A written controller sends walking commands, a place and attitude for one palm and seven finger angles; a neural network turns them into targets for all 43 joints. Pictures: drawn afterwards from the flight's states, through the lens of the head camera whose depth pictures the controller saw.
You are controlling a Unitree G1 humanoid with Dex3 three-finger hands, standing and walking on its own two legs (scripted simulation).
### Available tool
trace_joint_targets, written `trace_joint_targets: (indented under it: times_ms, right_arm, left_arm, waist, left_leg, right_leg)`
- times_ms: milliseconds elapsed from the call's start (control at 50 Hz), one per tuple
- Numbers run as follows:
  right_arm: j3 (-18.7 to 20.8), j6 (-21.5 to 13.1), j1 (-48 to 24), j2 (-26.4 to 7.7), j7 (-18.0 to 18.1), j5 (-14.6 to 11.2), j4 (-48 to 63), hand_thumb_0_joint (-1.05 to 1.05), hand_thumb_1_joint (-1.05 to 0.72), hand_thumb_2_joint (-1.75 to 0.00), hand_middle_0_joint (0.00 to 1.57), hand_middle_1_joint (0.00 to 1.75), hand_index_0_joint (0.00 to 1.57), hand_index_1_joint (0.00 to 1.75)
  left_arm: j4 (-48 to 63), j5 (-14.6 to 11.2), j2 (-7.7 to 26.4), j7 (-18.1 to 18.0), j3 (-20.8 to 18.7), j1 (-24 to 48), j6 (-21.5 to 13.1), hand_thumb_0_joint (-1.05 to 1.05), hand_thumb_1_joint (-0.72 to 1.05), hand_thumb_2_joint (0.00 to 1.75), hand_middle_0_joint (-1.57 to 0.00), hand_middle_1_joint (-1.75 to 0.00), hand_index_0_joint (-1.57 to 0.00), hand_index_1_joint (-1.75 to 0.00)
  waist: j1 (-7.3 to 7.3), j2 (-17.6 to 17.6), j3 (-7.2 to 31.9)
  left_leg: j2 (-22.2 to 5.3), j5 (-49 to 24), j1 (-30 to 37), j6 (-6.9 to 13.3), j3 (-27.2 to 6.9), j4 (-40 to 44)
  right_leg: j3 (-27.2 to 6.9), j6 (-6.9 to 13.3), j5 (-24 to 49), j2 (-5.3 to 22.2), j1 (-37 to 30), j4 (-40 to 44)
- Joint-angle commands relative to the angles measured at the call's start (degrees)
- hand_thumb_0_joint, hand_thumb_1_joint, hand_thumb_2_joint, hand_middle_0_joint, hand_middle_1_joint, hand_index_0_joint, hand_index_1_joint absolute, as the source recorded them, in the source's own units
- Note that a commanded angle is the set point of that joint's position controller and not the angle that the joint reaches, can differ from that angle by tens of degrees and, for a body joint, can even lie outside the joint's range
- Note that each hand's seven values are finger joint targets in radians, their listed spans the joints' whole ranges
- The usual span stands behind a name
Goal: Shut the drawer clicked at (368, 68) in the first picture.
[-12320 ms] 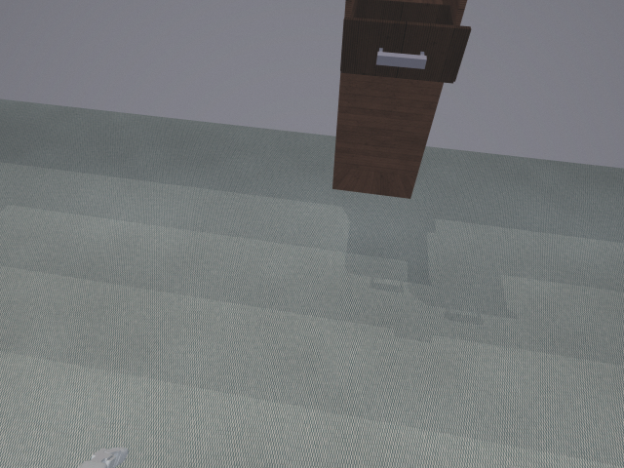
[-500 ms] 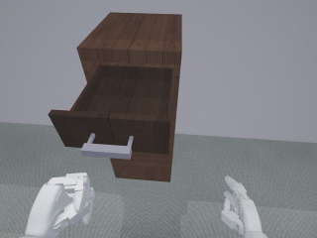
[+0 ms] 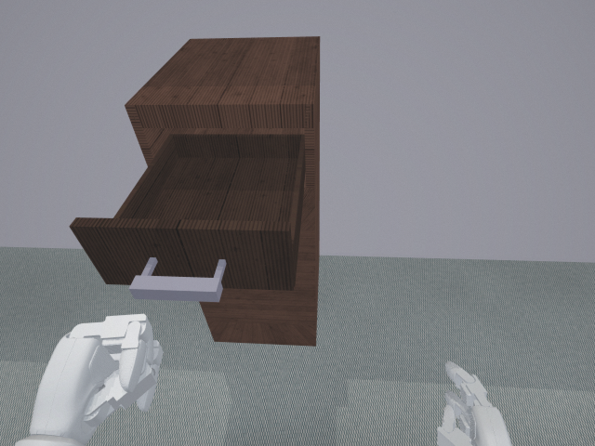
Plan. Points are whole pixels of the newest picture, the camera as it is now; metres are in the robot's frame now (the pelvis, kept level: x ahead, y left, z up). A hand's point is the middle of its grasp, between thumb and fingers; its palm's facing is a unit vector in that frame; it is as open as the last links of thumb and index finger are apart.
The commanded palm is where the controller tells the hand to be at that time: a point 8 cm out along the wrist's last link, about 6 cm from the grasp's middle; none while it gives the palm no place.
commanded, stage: raise the hand and make a fist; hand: left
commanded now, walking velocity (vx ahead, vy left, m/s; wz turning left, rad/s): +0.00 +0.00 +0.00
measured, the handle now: (181, 276) +0.34 +0.22 +0.06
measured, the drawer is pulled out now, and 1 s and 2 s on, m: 0.30 0.30 0.30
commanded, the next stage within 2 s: bring the fist close to the handle in 0.02 s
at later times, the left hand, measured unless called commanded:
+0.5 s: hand (151, 367) +0.18 +0.18 +0.10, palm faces +0.05 -1.00 -0.07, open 3.3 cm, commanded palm +0.14 +0.23 +0.12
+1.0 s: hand (181, 360) +0.21 +0.17 +0.06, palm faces -0.01 -1.00 -0.03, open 3.3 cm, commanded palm +0.18 +0.23 +0.07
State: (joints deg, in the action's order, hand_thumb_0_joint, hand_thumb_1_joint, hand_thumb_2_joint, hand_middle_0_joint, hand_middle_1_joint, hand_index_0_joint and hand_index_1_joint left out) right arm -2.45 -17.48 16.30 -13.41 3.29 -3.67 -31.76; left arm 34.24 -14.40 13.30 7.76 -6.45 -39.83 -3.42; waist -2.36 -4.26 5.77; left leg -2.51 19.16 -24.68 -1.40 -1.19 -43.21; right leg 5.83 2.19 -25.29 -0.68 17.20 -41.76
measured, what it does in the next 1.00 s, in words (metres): stands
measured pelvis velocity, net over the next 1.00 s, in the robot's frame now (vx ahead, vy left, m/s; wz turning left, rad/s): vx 0.00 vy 0.02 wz -0.01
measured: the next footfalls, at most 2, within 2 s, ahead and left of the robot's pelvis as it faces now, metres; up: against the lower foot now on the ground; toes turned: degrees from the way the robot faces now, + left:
none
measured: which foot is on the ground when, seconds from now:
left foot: down 0.00-1.00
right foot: down 0.00-1.00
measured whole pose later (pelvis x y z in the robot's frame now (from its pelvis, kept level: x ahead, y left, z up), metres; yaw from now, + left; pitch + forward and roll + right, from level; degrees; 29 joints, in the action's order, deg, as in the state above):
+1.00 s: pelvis +0.00 +0.02 -0.02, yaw -1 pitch +7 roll -1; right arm -1.8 -12.7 14.2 -12.7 1.9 -1.2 -31.4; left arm 12.9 -11.3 9.4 6.9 -2.4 -27.1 -15.3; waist 0.3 -2.5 4.3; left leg -1.2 21.4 -36.4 0.3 0.1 -50.5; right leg 4.4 0.5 -27.6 1.0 29.4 -49.7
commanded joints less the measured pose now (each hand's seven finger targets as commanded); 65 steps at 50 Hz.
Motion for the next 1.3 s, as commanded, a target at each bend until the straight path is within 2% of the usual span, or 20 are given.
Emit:
trace_joint_targets:
  times_ms: [0, 100, 140, 200, 280, 360, 440, 520, 660, 720, 740, 860, 1000, 1060, 1080, 1100, 1140, 1200, 1220, 1280]
  right_arm:
    - [2.75, -4.76, -10.57, -4.2, 1.39, -0.77, 9.54, 0.0, -0.9, -0.9, 0.2, 0.3, 0.2, 0.3]
    - [2.5, -5.9, -10.58, -4.14, 2.22, -1.02, 8.86, 0.0, -0.9, -0.9, 0.2, 0.3, 0.2, 0.3]
    - [2.56, -6.3, -10.35, -4.3, 2.32, -0.98, 8.28, 0.0, -0.9, -0.9, 0.2, 0.3, 0.2, 0.3]
    - [2.73, -6.77, -9.64, -4.73, 2.02, -0.85, 7.35, 0.0, -0.9, -0.9, 0.2, 0.3, 0.2, 0.3]
    - [3.13, -6.72, -8.76, -5.3, 1.81, -0.54, 6.52, 0.0, -0.9, -0.9, 0.2, 0.3, 0.2, 0.3]
    - [3.54, -5.9, -8.85, -5.51, 1.72, -0.21, 6.23, 0.0, -0.9, -0.9, 0.2, 0.3, 0.2, 0.3]
    - [3.63, -5.38, -8.97, -5.29, 1.46, 0.04, 6.69, 0.0, -0.9, -0.9, 0.2, 0.3, 0.2, 0.3]
    - [4.05, -4.54, -8.75, -5.61, 1.07, 0.35, 6.52, 0.0, -0.9, -0.9, 0.2, 0.3, 0.2, 0.3]
    - [4.22, -2.71, -9.11, -6.01, 0.4, 1.08, 7.27, 0.0, -0.9, -0.9, 0.2, 0.3, 0.2, 0.3]
    - [4.45, -1.92, -8.46, -5.93, 0.0, 1.4, 8.26, 0.0, -0.9, -0.9, 0.2, 0.3, 0.2, 0.3]
    - [4.3, -1.66, -8.51, -5.99, -0.05, 1.41, 8.36, 0.0, -0.9, -0.9, 0.2, 0.3, 0.2, 0.3]
    - [3.92, 0.31, -8.29, -6.39, -0.51, 1.92, 8.97, 0.0, -0.9, -0.9, 0.2, 0.3, 0.2, 0.3]
    - [4.23, 2.72, -7.2, -6.41, -0.85, 2.3, 10.88, 0.0, -0.9, -0.9, 0.2, 0.3, 0.2, 0.3]
    - [4.18, 3.86, -6.98, -6.57, -0.7, 2.54, 10.2, 0.0, -0.9, -0.9, 0.2, 0.3, 0.2, 0.3]
    - [4.1, 4.12, -6.96, -6.44, -0.77, 2.65, 10.54, 0.0, -0.9, -0.9, 0.2, 0.3, 0.2, 0.3]
    - [4.17, 4.41, -6.62, -6.5, -0.8, 2.59, 10.51, 0.0, -0.9, -0.9, 0.2, 0.3, 0.2, 0.3]
    - [4.09, 4.42, -6.72, -6.34, -1.06, 2.43, 11.24, 0.0, -0.9, -0.9, 0.2, 0.3, 0.2, 0.3]
    - [4.27, 4.81, -6.18, -6.35, -1.08, 2.33, 11.75, 0.0, -0.9, -0.9, 0.2, 0.3, 0.2, 0.3]
    - [4.25, 5.03, -5.85, -6.3, -1.08, 2.3, 11.81, 0.0, -0.9, -0.9, 0.2, 0.3, 0.2, 0.3]
    - [4.41, 6.15, -5.93, -6.34, -0.95, 2.08, 11.57, 0.0, -0.9, -0.9, 0.2, 0.3, 0.2, 0.3]
  left_arm:
    - [6.27, -2.31, 7.21, 2.23, -8.32, 1.22, -3.27, 0.0, 0.9, 0.9, -1.4, -1.6, -1.4, -1.6]
    - [6.05, -4.07, 8.7, 4.72, -11.43, 3.0, -3.31, 0.0, 0.9, 0.9, -1.4, -1.6, -1.4, -1.6]
    - [3.45, -5.23, 7.77, 5.78, -11.94, 2.37, -4.04, 0.0, 0.9, 0.9, -1.4, -1.6, -1.4, -1.6]
    - [0.45, -5.9, 6.66, 7.51, -11.49, 3.01, -5.83, 0.0, 0.9, 0.9, -1.4, -1.6, -1.4, -1.6]
    - [-2.83, -5.42, 6.7, 9.05, -10.93, 4.96, -7.51, 0.0, 0.9, 0.9, -1.4, -1.6, -1.4, -1.6]
    - [-4.5, -4.63, 8.35, 9.72, -12.69, 5.63, -9.33, 0.0, 0.9, 0.9, -1.4, -1.6, -1.4, -1.6]
    - [-4.17, -4.78, 6.23, 9.72, -10.72, 7.2, -11.25, 0.0, 0.9, 0.9, -1.4, -1.6, -1.4, -1.6]
    - [-6.64, -4.43, 4.5, 8.91, -8.89, 6.78, -12.06, 0.0, 0.9, 0.9, -1.4, -1.6, -1.4, -1.6]
    - [-6.9, -1.57, 3.09, 5.82, -4.49, 10.04, -13.15, 0.0, 0.9, 0.9, -1.4, -1.6, -1.4, -1.6]
    - [-5.81, -0.66, 2.75, 4.03, -3.76, 9.91, -14.42, 0.0, 0.9, 0.9, -1.4, -1.6, -1.4, -1.6]
    - [-5.59, -0.41, 2.57, 3.45, -3.17, 11.13, -15.02, 0.0, 0.9, 0.9, -1.4, -1.6, -1.4, -1.6]
    - [-8.66, 1.83, 0.51, 0.0, 0.51, 14.08, -16.01, 0.0, 0.9, 0.9, -1.4, -1.6, -1.4, -1.6]
    - [-9.64, 3.03, 0.54, -2.14, 1.17, 15.38, -16.06, 0.0, 0.9, 0.9, -1.4, -1.6, -1.4, -1.6]
    - [-11.77, 3.15, 2.57, -3.24, -1.16, 17.79, -16.79, 0.0, 0.9, 0.9, -1.4, -1.6, -1.4, -1.6]
    - [-11.76, 2.92, 0.98, -3.18, 0.07, 18.41, -17.19, 0.0, 0.9, 0.9, -1.4, -1.6, -1.4, -1.6]
    - [-12.91, 3.01, 1.98, -3.44, -1.09, 18.79, -17.49, 0.0, 0.9, 0.9, -1.4, -1.6, -1.4, -1.6]
    - [-10.75, 2.7, 0.79, -3.23, 0.61, 19.24, -18.17, 0.0, 0.9, 0.9, -1.4, -1.6, -1.4, -1.6]
    - [-8.85, 2.6, 1.62, -3.16, 0.67, 17.02, -18.15, 0.0, 0.9, 0.9, -1.4, -1.6, -1.4, -1.6]
    - [-8.78, 2.3, 1.37, -3.04, 0.63, 16.33, -17.8, 0.0, 0.9, 0.9, -1.4, -1.6, -1.4, -1.6]
    - [-11.45, 2.37, 1.81, -2.7, -0.19, 14.51, -16.47, 0.0, 0.9, 0.9, -1.4, -1.6, -1.4, -1.6]
  waist:
    - [-0.83, 6.61, -2.9]
    - [-0.98, 4.74, -0.19]
    - [-0.85, 7.15, 0.5]
    - [-0.55, 5.35, 0.79]
    - [0.22, 6.98, 0.79]
    - [0.05, 7.48, 2.77]
    - [0.34, 3.14, 3.58]
    - [0.68, 5.53, 3.3]
    - [1.56, 3.37, 1.39]
    - [1.49, 3.84, 4.05]
    - [1.76, 2.1, 4.07]
    - [2.77, 1.89, 3.41]
    - [2.55, 3.28, 8.12]
    - [3.03, 4.36, 7.11]
    - [3.1, 3.65, 7.56]
    - [3.04, 3.28, 7.38]
    - [2.94, 0.88, 8.93]
    - [2.65, 0.42, 11.82]
    - [2.68, 1.72, 12.52]
    - [3.0, 3.38, 9.49]
  left_leg:
    - [2.48, -3.47, 4.38, 3.13, 0.68, 5.07]
    - [2.69, -7.71, 6.61, 3.23, 0.55, 5.13]
    - [2.7, -9.57, 6.59, 3.12, 0.33, 4.84]
    - [2.94, -11.84, 7.17, 2.96, 0.4, 4.65]
    - [3.11, -12.77, 6.75, 3.09, 0.42, 4.1]
    - [3.27, -14.46, 6.52, 3.22, 0.72, 3.41]
    - [3.32, -14.79, 7.88, 3.16, 1.07, 4.13]
    - [3.22, -14.29, 6.55, 3.2, 0.89, 3.86]
    - [2.88, -9.41, 4.26, 3.38, 0.43, 4.05]
    - [2.6, -8.44, 3.79, 3.19, 0.0, 3.61]
    - [2.65, -7.46, 3.49, 3.07, 0.11, 3.27]
    - [2.1, -2.05, 0.27, 2.76, -1.18, 2.19]
    - [1.95, -4.01, -1.53, 2.58, -1.01, -0.3]
    - [1.81, -2.91, -3.67, 2.58, -0.97, -1.36]
    - [2.0, -2.92, -3.88, 2.59, -0.68, -1.91]
    - [1.86, -3.01, -4.41, 2.41, -0.78, -2.29]
    - [1.84, -3.31, -3.42, 2.36, -0.7, -2.46]
    - [1.7, -6.29, -2.03, 2.62, -0.27, -2.89]
    - [1.81, -7.35, -2.07, 2.63, -0.25, -2.97]
    - [1.84, -7.25, -3.8, 2.73, 0.02, -3.22]
  right_leg:
    - [-6.28, -2.8, 5.46, 1.51, 6.61, 14.31]
    - [-6.92, -3.9, 16.22, 2.21, 3.91, 13.64]
    - [-7.14, -5.01, 23.51, 2.4, 3.04, 12.61]
    - [-6.73, -5.47, 30.15, 2.43, 2.46, 11.17]
    - [-7.25, -6.13, 33.35, 2.65, 2.63, 10.73]
    - [-7.55, -6.47, 37.47, 2.95, 1.16, 9.67]
    - [-5.11, -4.67, 32.88, 2.21, 2.57, 8.53]
    - [-4.22, -4.24, 30.62, 1.79, 3.84, 7.84]
    - [-2.15, -2.42, 15.77, 0.47, 9.13, 6.28]
    - [-1.33, -2.08, 13.06, 0.19, 10.4, 4.22]
    - [-1.44, -1.96, 11.58, 0.18, 11.22, 3.87]
    - [-0.87, -1.6, 5.15, -0.21, 15.7, 1.38]
    - [-0.94, -1.43, 6.88, -0.2, 16.73, -1.89]
    - [-1.23, -1.5, 5.9, -0.39, 17.82, -2.29]
    - [-1.38, -1.53, 6.15, -0.29, 18.33, -2.69]
    - [-1.28, -1.39, 6.1, -0.39, 18.9, -3.25]
    - [-1.39, -1.26, 6.3, -0.28, 18.56, -3.49]
    - [-1.71, -1.19, 9.55, -0.26, 16.66, -3.51]
    - [-1.65, -1.3, 11.09, -0.23, 15.64, -3.57]
    - [-1.91, -1.6, 12.33, -0.32, 15.93, -3.0]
